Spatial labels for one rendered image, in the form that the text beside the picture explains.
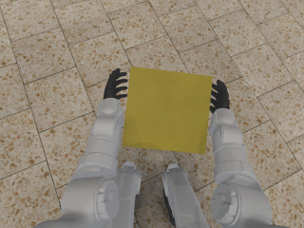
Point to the left robot hand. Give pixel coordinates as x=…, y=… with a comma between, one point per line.
x=111, y=90

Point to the right robot forearm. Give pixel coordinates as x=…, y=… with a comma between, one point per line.
x=229, y=151

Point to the right robot hand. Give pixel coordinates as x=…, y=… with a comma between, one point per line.
x=222, y=97

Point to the robot right thigh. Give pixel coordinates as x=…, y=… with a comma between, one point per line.
x=186, y=207

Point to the right robot foot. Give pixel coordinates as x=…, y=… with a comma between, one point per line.
x=172, y=219

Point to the left robot forearm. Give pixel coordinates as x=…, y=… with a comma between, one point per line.
x=100, y=158

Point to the left robot upper arm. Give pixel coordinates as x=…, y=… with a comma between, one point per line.
x=87, y=203

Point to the carton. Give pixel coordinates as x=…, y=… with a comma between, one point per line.
x=167, y=110

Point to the right robot upper arm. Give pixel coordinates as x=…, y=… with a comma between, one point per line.
x=238, y=206

